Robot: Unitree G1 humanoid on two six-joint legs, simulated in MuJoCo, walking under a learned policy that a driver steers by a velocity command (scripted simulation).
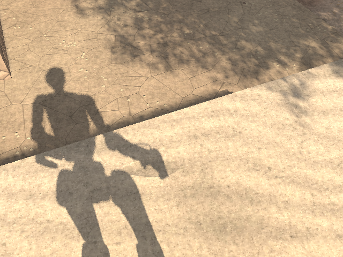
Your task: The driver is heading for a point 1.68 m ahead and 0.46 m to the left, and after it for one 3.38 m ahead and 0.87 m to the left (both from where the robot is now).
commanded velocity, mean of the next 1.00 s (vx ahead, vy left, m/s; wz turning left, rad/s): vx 0.41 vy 0.00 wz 0.43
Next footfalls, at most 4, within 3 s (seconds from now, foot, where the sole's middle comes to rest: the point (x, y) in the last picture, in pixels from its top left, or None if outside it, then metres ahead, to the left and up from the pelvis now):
0.58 left None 0.33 0.22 -0.77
1.14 right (133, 203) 0.72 0.18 -0.77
1.62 left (80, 162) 0.92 0.44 -0.77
2.14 right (138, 130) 1.12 0.18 -0.77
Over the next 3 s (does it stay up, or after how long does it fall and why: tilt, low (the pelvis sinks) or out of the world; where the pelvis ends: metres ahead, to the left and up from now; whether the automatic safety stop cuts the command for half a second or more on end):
stays up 1.31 0.26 -0.15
